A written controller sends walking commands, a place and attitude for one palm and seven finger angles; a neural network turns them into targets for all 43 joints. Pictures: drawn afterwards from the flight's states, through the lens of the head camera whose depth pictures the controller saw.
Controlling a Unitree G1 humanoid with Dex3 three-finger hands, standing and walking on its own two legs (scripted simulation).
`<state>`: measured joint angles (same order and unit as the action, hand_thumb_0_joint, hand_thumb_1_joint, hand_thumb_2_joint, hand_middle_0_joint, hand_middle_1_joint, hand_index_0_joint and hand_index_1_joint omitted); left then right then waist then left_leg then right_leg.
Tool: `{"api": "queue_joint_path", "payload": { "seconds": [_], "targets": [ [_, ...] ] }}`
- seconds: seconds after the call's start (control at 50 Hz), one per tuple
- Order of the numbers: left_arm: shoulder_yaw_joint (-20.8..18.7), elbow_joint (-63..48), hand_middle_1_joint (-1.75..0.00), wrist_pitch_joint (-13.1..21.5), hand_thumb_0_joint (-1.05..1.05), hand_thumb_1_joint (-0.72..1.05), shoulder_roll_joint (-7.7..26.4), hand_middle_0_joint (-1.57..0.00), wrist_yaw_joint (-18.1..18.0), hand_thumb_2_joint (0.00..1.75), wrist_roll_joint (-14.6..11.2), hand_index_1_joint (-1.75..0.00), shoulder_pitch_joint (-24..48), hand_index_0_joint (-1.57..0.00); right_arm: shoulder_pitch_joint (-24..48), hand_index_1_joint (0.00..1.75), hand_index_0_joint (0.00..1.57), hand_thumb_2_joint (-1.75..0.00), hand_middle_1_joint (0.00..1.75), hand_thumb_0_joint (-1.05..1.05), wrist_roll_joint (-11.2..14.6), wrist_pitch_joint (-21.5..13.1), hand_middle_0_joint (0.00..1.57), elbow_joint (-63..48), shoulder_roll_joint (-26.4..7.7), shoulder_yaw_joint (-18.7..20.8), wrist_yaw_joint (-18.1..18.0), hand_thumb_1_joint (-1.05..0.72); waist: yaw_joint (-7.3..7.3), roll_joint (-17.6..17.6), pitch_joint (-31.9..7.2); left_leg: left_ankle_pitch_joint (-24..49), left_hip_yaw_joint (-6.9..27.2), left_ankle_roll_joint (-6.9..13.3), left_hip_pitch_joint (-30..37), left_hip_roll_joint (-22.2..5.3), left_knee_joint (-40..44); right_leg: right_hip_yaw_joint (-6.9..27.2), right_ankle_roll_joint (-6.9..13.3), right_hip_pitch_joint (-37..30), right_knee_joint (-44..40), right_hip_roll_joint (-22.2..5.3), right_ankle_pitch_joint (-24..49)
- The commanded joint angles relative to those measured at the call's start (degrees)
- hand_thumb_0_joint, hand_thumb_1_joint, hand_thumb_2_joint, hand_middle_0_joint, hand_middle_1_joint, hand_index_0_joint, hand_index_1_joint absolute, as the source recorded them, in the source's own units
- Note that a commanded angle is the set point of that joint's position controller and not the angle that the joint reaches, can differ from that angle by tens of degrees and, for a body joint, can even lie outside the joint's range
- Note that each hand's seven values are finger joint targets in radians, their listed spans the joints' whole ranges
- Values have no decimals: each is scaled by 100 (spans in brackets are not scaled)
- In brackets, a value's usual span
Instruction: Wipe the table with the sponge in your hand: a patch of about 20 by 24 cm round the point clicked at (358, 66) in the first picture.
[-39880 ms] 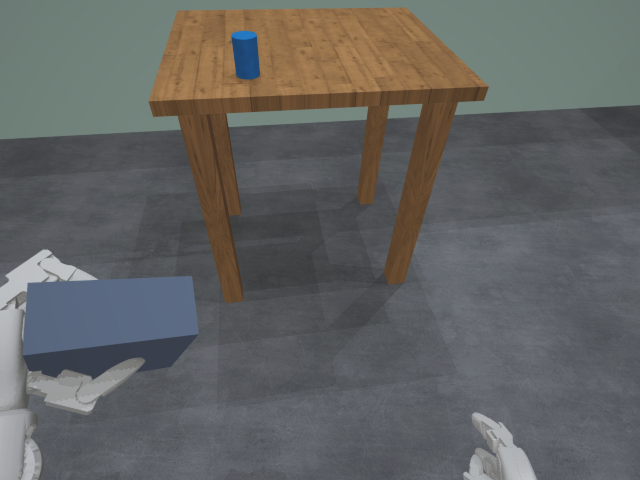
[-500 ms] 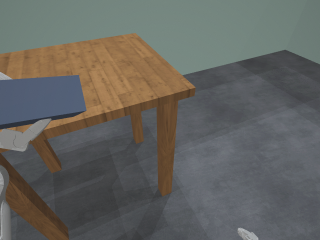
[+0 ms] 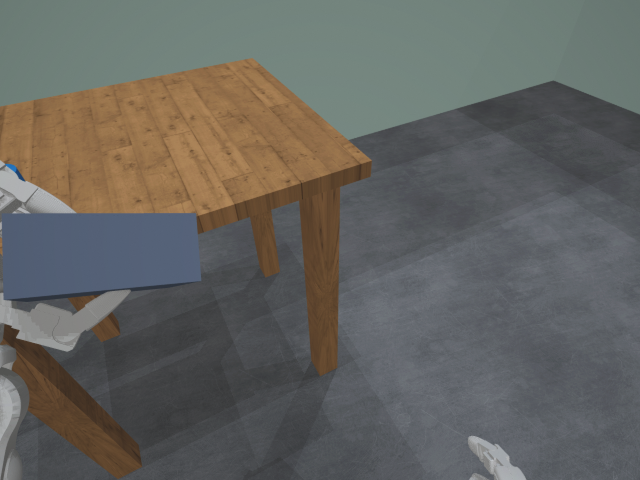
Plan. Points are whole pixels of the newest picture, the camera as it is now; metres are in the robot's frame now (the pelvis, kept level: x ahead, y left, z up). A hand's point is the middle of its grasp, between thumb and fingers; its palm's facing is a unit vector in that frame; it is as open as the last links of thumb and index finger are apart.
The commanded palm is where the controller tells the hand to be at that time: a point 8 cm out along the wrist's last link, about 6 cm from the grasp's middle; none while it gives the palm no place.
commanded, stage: stop stepping back and stand still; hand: left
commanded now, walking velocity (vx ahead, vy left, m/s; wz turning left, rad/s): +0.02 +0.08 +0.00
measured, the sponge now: (133, 258) +0.25 +0.18 +0.23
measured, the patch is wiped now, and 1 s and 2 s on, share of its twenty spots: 1.00 1.00 1.00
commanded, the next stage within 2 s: stand and wait in 0.04 s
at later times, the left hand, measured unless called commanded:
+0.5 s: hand (48, 248) +0.23 +0.23 +0.26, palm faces +0.41 -0.82 -0.41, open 9.6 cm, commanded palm +0.17 +0.30 +0.30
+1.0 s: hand out of the picture +0.19 +0.26 +0.29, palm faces +0.48 -0.80 -0.35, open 9.6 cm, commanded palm +0.15 +0.32 +0.30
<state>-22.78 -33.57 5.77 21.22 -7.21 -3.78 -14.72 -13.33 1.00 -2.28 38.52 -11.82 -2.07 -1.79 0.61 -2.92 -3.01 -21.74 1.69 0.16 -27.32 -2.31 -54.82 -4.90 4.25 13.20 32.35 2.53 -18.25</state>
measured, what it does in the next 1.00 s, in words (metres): stands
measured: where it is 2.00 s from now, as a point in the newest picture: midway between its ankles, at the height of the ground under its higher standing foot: outside the picture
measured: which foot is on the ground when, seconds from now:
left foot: down 0.00-1.00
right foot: down 0.00-1.00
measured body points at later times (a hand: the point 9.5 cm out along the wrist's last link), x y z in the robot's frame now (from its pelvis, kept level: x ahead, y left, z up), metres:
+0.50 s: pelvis +0.01 +0.03 +0.00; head +0.03 +0.03 +0.45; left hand +0.20 +0.28 +0.28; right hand +0.17 -0.21 -0.08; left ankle +0.05 +0.15 -0.73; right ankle -0.01 -0.08 -0.73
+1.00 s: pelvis -0.02 +0.04 +0.01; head -0.01 +0.05 +0.46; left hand +0.16 +0.30 +0.30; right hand +0.15 -0.20 -0.07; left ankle +0.05 +0.16 -0.73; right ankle -0.01 -0.08 -0.73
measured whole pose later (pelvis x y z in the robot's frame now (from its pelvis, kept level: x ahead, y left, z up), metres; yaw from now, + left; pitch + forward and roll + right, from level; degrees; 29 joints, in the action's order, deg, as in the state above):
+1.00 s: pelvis -0.02 +0.04 +0.01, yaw +0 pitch +0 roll -2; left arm -27.6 -41.3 10.7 26.4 -9.1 -3.2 -17.0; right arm -11.7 0.5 -3.3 35.1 -11.5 -0.8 -3.4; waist -0.4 -1.1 0.0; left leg -9.7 1.2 -0.2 -19.9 -2.2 -29.7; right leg -3.9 0.8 12.4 25.7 1.6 -13.1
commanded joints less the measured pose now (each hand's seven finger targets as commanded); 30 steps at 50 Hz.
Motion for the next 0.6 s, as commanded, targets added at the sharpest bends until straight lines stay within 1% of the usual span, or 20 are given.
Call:
{"api": "queue_joint_path", "payload": {
  "seconds": [0.0, 0.02, 0.04, 0.06, 0.08, 0.1, 0.12, 0.14, 0.16, 0.18, 0.22, 0.24, 0.28, 0.3, 0.36, 0.4, 0.42, 0.46, 0.54, 0.58],
  "targets": [
    [-1528, -2247, -160, 739, 0, 10, 2165, -120, -278, 130, -39, -160, 1253, -120, 968, 30, 20, -90, 30, 0, -27, -367, 20, -1107, -521, 295, -212, -90, -11, 229, -441, 474, -131, 109, 732, -153, 1330, 1548, 479, -21, -963, -1785, 2194],
    [-1326, -2073, -160, 739, 0, 10, 1844, -120, -296, 130, -73, -160, 1157, -120, 905, 30, 20, -90, 30, 0, -40, -361, 20, -1075, -420, 243, -239, -90, -60, 13, -454, 911, -260, 107, 1133, -34, 1997, 1314, 328, -78, -817, -1563, 2015],
    [-1321, -1773, -160, 726, 0, 10, 1797, -120, -346, 130, -92, -160, 1134, -120, 852, 30, 20, -90, 30, 0, -42, -371, 20, -1057, -451, 250, -262, -90, -80, -103, -452, 1308, -284, 102, 1520, 40, 2467, 1189, 155, 34, -727, -1317, 1645],
    [-1261, -1457, -160, 696, 0, 10, 1690, -120, -380, 130, -111, -160, 1183, -120, 831, 30, 20, -90, 30, 0, -34, -372, 20, -1030, -566, 308, -281, -90, -46, -273, -446, 1480, 95, 187, 1662, -164, 2797, 1073, -11, 67, -534, -1034, 1298],
    [-1203, -1172, -160, 656, 0, 10, 1599, -120, -391, 130, -107, -160, 1239, -120, 852, 30, 20, -90, 30, 0, 6, -348, 20, -1040, -682, 384, -292, -90, 15, -653, -462, 1648, 523, 323, 1822, -486, 2834, 997, -184, 233, -454, -705, 950],
    [-1120, -645, -160, 569, 0, 10, 1442, -120, -359, 130, -120, -160, 1170, -120, 824, 30, 20, -90, 30, 0, 90, -297, 20, -1060, -730, 419, -292, -90, 27, -533, -296, 1429, 823, 402, 1742, -696, 2871, 879, -331, 390, -539, -492, 533],
    [-1084, -380, -160, 527, 0, 10, 1476, -120, -311, 130, -107, -160, 1326, -120, 822, 30, 20, -90, 30, 0, 172, -238, 20, -1068, -738, 399, -272, -90, 52, -285, -198, 1121, 758, 379, 1561, -693, 2786, 951, -422, 340, -759, -437, 404],
    [-1118, 150, -160, 417, 0, 10, 1491, -120, -280, 130, -79, -160, 1210, -120, 630, 30, 20, -90, 30, 0, 197, -249, 20, -1071, -724, 394, -263, -90, -24, 94, -46, 1423, 491, 312, 1230, -483, 2406, 994, -384, 153, -910, -488, 991],
    [-1020, 212, -160, 359, 0, 10, 1486, -120, -217, 130, -62, -160, 1346, -120, 608, 30, 20, -90, 30, 0, 197, -225, 20, -1073, -685, 379, -226, -90, -105, 228, -10, 1602, 322, 240, 1120, -344, 2111, 1096, -286, 130, -946, -700, 1369],
    [-980, 282, -160, 344, 0, 10, 1500, -120, -171, 130, -51, -160, 1448, -120, 632, 30, 20, -90, 30, 0, 201, -203, 20, -1052, -679, 386, -201, -90, -128, 521, -25, 1735, 179, 178, 1126, -259, 1855, 1215, -233, 110, -1002, -894, 1722],
    [-803, 287, -160, 351, 0, 10, 1404, -120, -97, 130, -44, -160, 1402, -120, 703, 30, 20, -90, 30, 0, 212, -183, 20, -1106, -676, 399, -161, -90, -121, 788, -135, 1876, 49, 114, 1095, -176, 1737, 1236, -149, -103, -968, -1164, 2474],
    [-788, 86, -160, 362, 0, 10, 1387, -120, -71, 130, -48, -160, 1215, -120, 745, 30, 20, -90, 30, 0, 197, -178, 20, -1182, -684, 400, -152, -90, -101, 773, -241, 1992, 38, 120, 1129, -163, 1843, 1158, -166, -233, -877, -1154, 2737],
    [-797, -609, -160, 427, 0, 10, 1415, -120, -49, 130, -50, -160, 894, -120, 836, 30, 20, -90, 30, 0, 157, -172, 20, -1338, -691, 397, -129, -90, -66, 615, -375, 2319, 84, 158, 1269, -187, 2110, 930, -247, -285, -745, -1018, 2629],
    [-872, -1123, -160, 491, 0, 10, 1502, -120, -54, 130, -48, -160, 789, -120, 930, 30, 20, -90, 30, 0, 138, -187, 20, -1404, -701, 396, -133, -90, -42, 262, -443, 2502, 136, 175, 1355, -232, 2340, 808, -290, -319, -667, -918, 2490],
    [-1162, -2349, -160, 668, 0, 10, 1716, -120, -154, 130, -27, -160, 396, -120, 946, 30, 20, -90, 30, 0, 51, -268, 20, -1522, -651, 345, -122, -90, 3, -347, -683, 2839, 474, 297, 1372, -446, 2746, 543, -389, -418, -495, -509, 1880],
    [-1559, -2982, -160, 796, 0, 10, 2111, -120, -262, 130, 2, -160, 416, -120, 962, 30, 20, -90, 30, 0, -4, -327, 20, -1505, -644, 333, -158, -90, 31, -796, -842, 2843, 600, 308, 1407, -513, 2893, 512, -386, -480, -433, -432, 1587],
    [-1490, -2850, -160, 814, 0, 10, 1946, -120, -296, 130, -18, -160, 320, -120, 926, 30, 20, -90, 30, 0, -17, -353, 20, -1399, -573, 304, -162, -90, 5, -881, -885, 2731, 611, 302, 1396, -545, 2944, 486, -378, -533, -426, -374, 1441],
    [-1558, -2596, -160, 822, 0, 10, 1901, -120, -374, 130, -22, -160, 374, -120, 807, 30, 20, -90, 30, 0, -24, -395, 20, -1314, -577, 336, -180, -90, -20, -1094, -1051, 2567, 517, 253, 1407, -547, 2939, 519, -352, -676, -483, -356, 1350],
    [-1443, -1227, -160, 670, 0, 10, 1639, -120, -386, 130, -48, -160, 608, -120, 605, 30, 20, -90, 30, 0, 43, -343, 20, -1114, -619, 397, -213, -90, -113, -609, -944, 2160, 378, 140, 1506, -489, 2807, 641, -327, -572, -762, -389, 1394],
    [-1293, -576, -160, 549, 0, 10, 1508, -120, -331, 130, -62, -160, 799, -120, 621, 30, 20, -90, 30, 0, 94, -281, 20, -1073, -643, 394, -207, -90, -132, -275, -678, 1768, 343, 120, 1445, -444, 2770, 686, -335, -368, -967, -428, 1289]
  ]
}}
